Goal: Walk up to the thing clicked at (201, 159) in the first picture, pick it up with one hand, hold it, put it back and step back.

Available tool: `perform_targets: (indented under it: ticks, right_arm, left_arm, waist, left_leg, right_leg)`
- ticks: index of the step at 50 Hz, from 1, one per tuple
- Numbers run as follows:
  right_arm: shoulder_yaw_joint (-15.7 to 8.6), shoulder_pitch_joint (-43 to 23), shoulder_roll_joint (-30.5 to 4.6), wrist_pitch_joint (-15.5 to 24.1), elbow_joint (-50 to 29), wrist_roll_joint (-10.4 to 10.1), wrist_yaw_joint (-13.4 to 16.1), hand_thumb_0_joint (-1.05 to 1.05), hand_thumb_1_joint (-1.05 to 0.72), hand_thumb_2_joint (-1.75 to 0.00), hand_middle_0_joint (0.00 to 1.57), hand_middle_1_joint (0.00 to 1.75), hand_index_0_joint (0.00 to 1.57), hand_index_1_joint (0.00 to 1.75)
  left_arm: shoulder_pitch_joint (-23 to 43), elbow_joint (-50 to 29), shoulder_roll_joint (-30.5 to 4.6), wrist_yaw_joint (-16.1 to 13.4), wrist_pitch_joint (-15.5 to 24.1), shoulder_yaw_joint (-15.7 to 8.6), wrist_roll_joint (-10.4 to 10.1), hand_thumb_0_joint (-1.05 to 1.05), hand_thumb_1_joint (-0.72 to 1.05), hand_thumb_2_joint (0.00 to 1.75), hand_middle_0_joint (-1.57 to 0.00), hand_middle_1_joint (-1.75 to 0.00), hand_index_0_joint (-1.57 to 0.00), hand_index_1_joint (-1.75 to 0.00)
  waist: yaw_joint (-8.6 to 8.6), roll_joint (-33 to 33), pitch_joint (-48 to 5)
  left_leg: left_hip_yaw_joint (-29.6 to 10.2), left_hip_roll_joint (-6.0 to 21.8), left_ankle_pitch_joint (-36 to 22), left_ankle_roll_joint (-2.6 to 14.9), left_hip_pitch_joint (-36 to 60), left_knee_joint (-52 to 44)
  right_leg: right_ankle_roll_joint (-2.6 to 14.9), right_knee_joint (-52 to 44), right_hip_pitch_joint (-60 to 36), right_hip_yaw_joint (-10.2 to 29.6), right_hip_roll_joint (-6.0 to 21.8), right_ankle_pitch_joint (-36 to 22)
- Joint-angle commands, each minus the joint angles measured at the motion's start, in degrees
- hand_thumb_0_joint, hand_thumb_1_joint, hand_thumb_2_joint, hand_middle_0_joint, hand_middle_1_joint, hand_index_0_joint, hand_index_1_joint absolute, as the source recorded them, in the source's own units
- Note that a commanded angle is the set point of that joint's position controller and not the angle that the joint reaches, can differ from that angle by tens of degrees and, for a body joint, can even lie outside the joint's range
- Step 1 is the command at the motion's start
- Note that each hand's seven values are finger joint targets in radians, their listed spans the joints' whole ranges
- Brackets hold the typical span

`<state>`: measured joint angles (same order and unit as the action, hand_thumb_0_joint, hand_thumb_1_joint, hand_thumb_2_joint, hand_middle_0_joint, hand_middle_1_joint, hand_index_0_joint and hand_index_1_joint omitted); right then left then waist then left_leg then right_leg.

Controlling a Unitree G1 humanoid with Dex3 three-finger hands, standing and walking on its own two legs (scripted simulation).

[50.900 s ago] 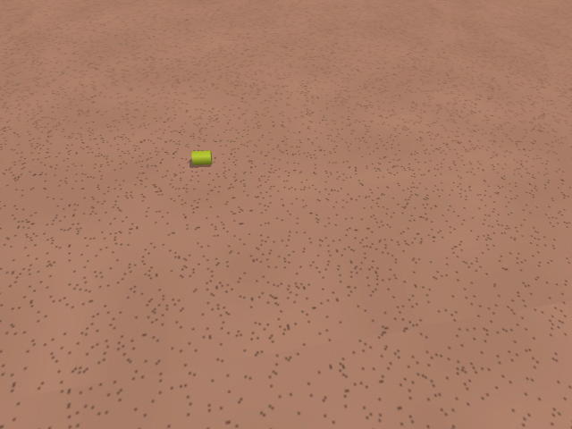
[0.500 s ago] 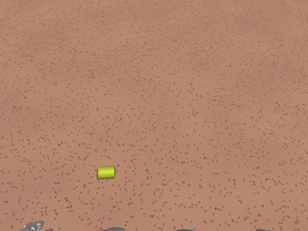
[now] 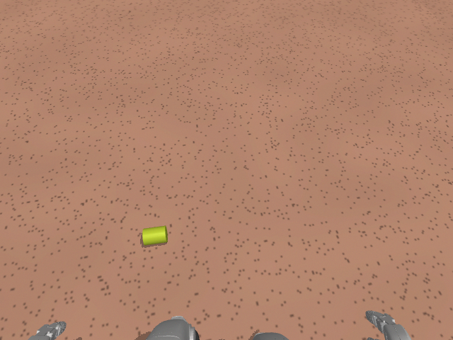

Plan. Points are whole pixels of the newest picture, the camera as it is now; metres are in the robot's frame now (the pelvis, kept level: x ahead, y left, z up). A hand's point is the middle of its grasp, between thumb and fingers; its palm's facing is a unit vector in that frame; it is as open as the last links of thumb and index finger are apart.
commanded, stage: step back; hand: left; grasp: from above
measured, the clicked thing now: (155, 235) +0.55 +0.27 -0.72
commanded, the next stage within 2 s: none
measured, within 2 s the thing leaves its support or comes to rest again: neither
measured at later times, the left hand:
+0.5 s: hand out of the picture -0.02 +0.29 -0.14, palm faces +0.08 -0.94 -0.35, open 7.4 cm
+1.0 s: hand out of the picture -0.25 +0.23 -0.11, palm faces +0.03 -0.90 -0.43, open 7.4 cm
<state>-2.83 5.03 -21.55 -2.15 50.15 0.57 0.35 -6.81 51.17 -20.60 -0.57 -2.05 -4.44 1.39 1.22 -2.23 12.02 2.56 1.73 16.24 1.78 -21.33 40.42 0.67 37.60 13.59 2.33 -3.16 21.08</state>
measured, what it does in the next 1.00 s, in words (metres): walks backwards: left foot, then right foot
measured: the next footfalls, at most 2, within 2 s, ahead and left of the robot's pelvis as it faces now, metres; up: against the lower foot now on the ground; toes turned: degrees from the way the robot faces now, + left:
left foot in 0.34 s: -0.07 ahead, +0.12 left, +0.00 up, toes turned +2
right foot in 0.80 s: -0.24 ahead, -0.15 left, +0.00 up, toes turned +1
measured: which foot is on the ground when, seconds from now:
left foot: down 0.00-0.00, up 0.02-0.32, down 0.34-0.82, up 0.84-1.00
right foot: down 0.00-0.36, up 0.38-0.78, down 0.80-1.00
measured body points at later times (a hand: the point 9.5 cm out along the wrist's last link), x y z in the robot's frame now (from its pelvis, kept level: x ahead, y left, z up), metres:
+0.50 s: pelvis -0.14 +0.02 +0.01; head -0.09 +0.05 +0.46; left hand -0.03 +0.33 -0.12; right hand -0.03 -0.29 -0.09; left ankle -0.11 +0.12 -0.72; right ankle -0.12 -0.13 -0.64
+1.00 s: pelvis -0.31 -0.04 +0.02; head -0.28 -0.07 +0.46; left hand -0.26 +0.28 -0.08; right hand -0.22 -0.37 -0.12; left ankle -0.31 +0.12 -0.63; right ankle -0.28 -0.15 -0.72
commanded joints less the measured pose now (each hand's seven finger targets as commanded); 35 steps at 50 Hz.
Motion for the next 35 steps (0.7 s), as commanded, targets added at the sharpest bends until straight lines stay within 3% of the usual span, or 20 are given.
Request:
perform_targets:
  ticks: [1,2,4,6,9,12,13,15,16,17,18,19,20,21,23,24,28,30,33,35]
  right_arm:
    - [-3.1,-0.9,-10.5,0.3,-4.9,-0.3,1.7,0.00,-0.90,-0.90,0.20,0.30,0.20,0.30]
    - [-3.5,1.3,-12.1,0.2,-3.7,-0.3,1.7,0.00,-0.90,-0.90,0.20,0.30,0.20,0.30]
    - [-2.9,4.2,-11.8,0.4,-2.0,-1.0,1.2,0.00,-0.90,-0.90,0.20,0.30,0.20,0.30]
    - [-2.4,5.4,-11.0,0.7,-1.6,-1.0,1.5,0.00,-0.90,-0.90,0.20,0.30,0.20,0.30]
    - [-2.0,5.2,-10.8,0.9,-2.9,-0.9,1.8,0.00,-0.90,-0.90,0.20,0.30,0.20,0.30]
    - [-2.1,6.1,-10.6,1.3,-3.7,-0.4,1.7,0.00,-0.90,-0.90,0.20,0.30,0.20,0.30]
    - [-2.1,6.2,-10.4,1.6,-3.6,-0.3,1.6,0.00,-0.90,-0.90,0.20,0.30,0.20,0.30]
    - [-2.6,9.0,-10.4,1.9,-2.1,0.2,1.3,0.00,-0.90,-0.90,0.20,0.30,0.20,0.30]
    - [-2.9,10.6,-10.2,2.0,-1.4,0.5,1.2,0.00,-0.90,-0.90,0.20,0.30,0.20,0.30]
    - [-3.6,10.1,-12.0,2.3,-1.8,1.2,1.2,0.00,-0.90,-0.90,0.20,0.30,0.20,0.30]
    - [-4.5,9.4,-16.5,2.4,-2.5,2.1,1.1,0.00,-0.90,-0.90,0.20,0.30,0.20,0.30]
    - [-5.0,5.9,-20.7,2.3,-3.9,2.2,0.5,0.00,-0.90,-0.90,0.20,0.30,0.20,0.30]
    - [-5.3,5.4,-21.7,2.3,-4.3,2.1,0.6,0.00,-0.90,-0.90,0.20,0.30,0.20,0.30]
    - [-4.9,3.7,-19.3,2.4,-4.2,2.0,0.9,0.00,-0.90,-0.90,0.20,0.30,0.20,0.30]
    - [-3.5,-1.2,-14.7,2.6,-5.3,2.3,1.2,0.00,-0.90,-0.90,0.20,0.30,0.20,0.30]
    - [-3.4,-1.9,-13.9,2.6,-5.5,1.9,1.3,0.00,-0.90,-0.90,0.20,0.30,0.20,0.30]
    - [-3.7,4.1,-12.4,2.7,-5.1,1.0,1.5,0.00,-0.90,-0.90,0.20,0.30,0.20,0.30]
    - [-4.0,5.2,-12.8,2.6,-5.4,0.8,1.7,0.00,-0.90,-0.90,0.20,0.30,0.20,0.30]
    - [-4.4,4.3,-14.2,2.2,-6.4,1.1,1.6,0.00,-0.90,-0.90,0.20,0.30,0.20,0.30]
    - [-4.7,3.1,-15.2,1.6,-7.2,1.5,1.3,0.00,-0.90,-0.90,0.20,0.30,0.20,0.30]
  left_arm:
    - [-1.4,-6.8,-20.8,-0.5,1.7,-5.0,0.7,0.00,0.90,0.90,-0.20,-0.30,-0.20,-0.30]
    - [0.3,-7.8,-18.2,-0.7,1.9,-4.7,0.5,0.00,0.90,0.90,-0.20,-0.30,-0.20,-0.30]
    - [2.9,-9.2,-13.9,-1.0,2.0,-3.8,-0.1,0.00,0.90,0.90,-0.20,-0.30,-0.20,-0.30]
    - [3.9,-9.6,-12.5,-1.2,1.7,-3.6,0.3,0.00,0.90,0.90,-0.20,-0.30,-0.20,-0.30]
    - [-0.2,-10.2,-12.1,-1.3,1.4,-3.3,0.7,0.00,0.90,0.90,-0.20,-0.30,-0.20,-0.30]
    - [-0.4,-10.9,-13.4,-1.7,0.9,-3.7,0.7,0.00,0.90,0.90,-0.20,-0.30,-0.20,-0.30]
    - [-1.3,-10.7,-13.0,-1.5,0.6,-3.5,0.5,0.00,0.90,0.90,-0.20,-0.30,-0.20,-0.30]
    - [-0.1,-11.0,-14.1,-1.1,0.1,-3.2,-0.1,0.00,0.90,0.90,-0.20,-0.30,-0.20,-0.30]
    - [0.7,-11.3,-14.5,-0.8,-0.3,-3.1,-0.4,0.00,0.90,0.90,-0.20,-0.30,-0.20,-0.30]
    - [0.6,-11.8,-12.9,-0.7,-0.7,-2.6,-0.6,0.00,0.90,0.90,-0.20,-0.30,-0.20,-0.30]
    - [-0.1,-12.4,-10.8,-0.6,-0.8,-2.2,-0.9,0.00,0.90,0.90,-0.20,-0.30,-0.20,-0.30]
    - [2.4,-12.4,-11.4,-1.1,-0.7,-2.8,-0.9,0.00,0.90,0.90,-0.20,-0.30,-0.20,-0.30]
    - [3.5,-11.9,-12.7,-1.9,-0.8,-3.5,-0.2,0.00,0.90,0.90,-0.20,-0.30,-0.20,-0.30]
    - [3.0,-10.8,-13.2,-1.9,-0.9,-3.6,-0.2,0.00,0.90,0.90,-0.20,-0.30,-0.20,-0.30]
    - [-0.8,-8.9,-12.2,-1.3,-1.0,-3.5,-1.1,0.00,0.90,0.90,-0.20,-0.30,-0.20,-0.30]
    - [-3.7,-8.0,-12.2,-1.1,-1.1,-3.5,-1.2,0.00,0.90,0.90,-0.20,-0.30,-0.20,-0.30]
    - [-4.6,-8.0,-11.7,-0.9,-0.7,-3.7,-0.2,0.00,0.90,0.90,-0.20,-0.30,-0.20,-0.30]
    - [-4.3,-8.3,-11.5,-0.7,-0.5,-3.5,-0.1,0.00,0.90,0.90,-0.20,-0.30,-0.20,-0.30]
    - [-5.0,-8.3,-11.3,-0.4,-0.3,-3.2,-0.2,0.00,0.90,0.90,-0.20,-0.30,-0.20,-0.30]
    - [-6.8,-7.2,-11.3,0.0,-0.3,-3.3,-0.1,0.00,0.90,0.90,-0.20,-0.30,-0.20,-0.30]
  waist:
    - [-3.87,18.2,-11.2]
    - [-2.32,14.2,-9.3]
    - [-0.34,8.8,-10.4]
    - [-0.14,8.9,-11.7]
    - [-2.77,10.3,-13.2]
    - [-2.95,13.9,-15.6]
    - [-3.24,13.6,-16.1]
    - [-1.74,13.6,-17.1]
    - [-0.40,12.0,-17.1]
    - [-0.63,7.7,-16.6]
    - [-0.94,-3.6,-16.9]
    - [-0.13,-10.7,-13.7]
    - [1.98,-10.7,-12.1]
    - [0.77,-8.2,-9.8]
    - [-2.83,-4.5,-9.1]
    - [-4.17,-5.1,-9.1]
    - [-1.24,-4.1,-13.4]
    - [0.26,-5.1,-14.3]
    - [0.75,-7.7,-16.3]
    - [0.06,-9.3,-16.9]
  left_leg:
    - [-8.1,-7.9,21.4,-2.04,-4.5,21.6]
    - [-11.1,-6.6,19.9,-2.33,-3.0,26.3]
    - [-13.3,-9.2,14.4,-2.05,-5.0,28.2]
    - [-12.0,-10.6,12.1,-2.85,-6.5,28.5]
    - [-9.7,-8.7,12.7,-3.47,-7.6,20.8]
    - [-7.8,-4.0,14.1,-3.21,-4.5,7.9]
    - [-6.3,-3.4,13.0,-2.74,-2.9,2.0]
    - [-3.6,-3.8,5.4,-2.00,3.7,-7.9]
    - [-2.7,-3.8,-3.6,-1.52,8.3,-16.5]
    - [-8.5,-0.8,-9.0,-0.22,11.2,-17.3]
    - [-23.1,10.6,-17.1,3.76,15.1,-19.3]
    - [-31.3,18.4,-22.1,10.78,9.4,-21.4]
    - [-34.8,21.6,-20.9,15.09,2.3,-22.5]
    - [-31.6,20.0,-18.0,14.65,0.3,-22.8]
    - [-18.9,11.9,-20.9,8.75,4.1,-20.5]
    - [-16.5,10.8,-19.0,7.84,5.6,-20.3]
    - [-16.2,10.8,-23.2,9.63,18.4,-16.7]
    - [-16.1,12.1,-22.6,11.65,20.8,-16.6]
    - [-16.4,14.5,-20.9,13.21,20.3,-15.8]
    - [-15.5,13.9,-14.9,11.51,16.4,-16.1]
  right_leg:
    - [19.05,-18.7,3.2,31.0,26.6,-26.2]
    - [18.63,-18.0,5.3,29.5,25.7,-28.3]
    - [13.84,-15.0,0.7,16.2,17.9,-34.7]
    - [10.73,-12.4,-2.5,10.4,14.1,-35.0]
    - [11.57,-11.0,-9.1,9.8,14.2,-34.9]
    - [12.36,-8.9,-13.1,11.5,17.7,-36.0]
    - [11.79,-7.8,-13.4,10.9,17.0,-35.7]
    - [9.85,-4.4,-9.9,9.2,15.2,-32.2]
    - [8.19,-1.9,-6.6,8.2,14.0,-29.2]
    - [5.05,0.0,-0.9,7.1,11.2,-21.2]
    - [2.21,8.7,8.5,3.3,4.7,-7.4]
    - [0.51,18.3,13.0,2.2,-2.7,14.4]
    - [0.21,28.0,10.2,8.1,-2.7,18.1]
    - [0.59,33.1,10.7,9.6,-2.6,14.6]
    - [1.10,36.2,14.3,11.1,-4.0,8.7]
    - [0.88,37.1,15.4,10.5,-4.5,6.6]
    - [-2.41,32.3,17.6,9.0,-3.4,5.7]
    - [-3.30,27.5,16.8,7.5,-2.3,7.0]
    - [-3.29,16.9,12.0,4.8,0.9,9.3]
    - [-2.11,8.1,6.7,2.3,2.6,8.1]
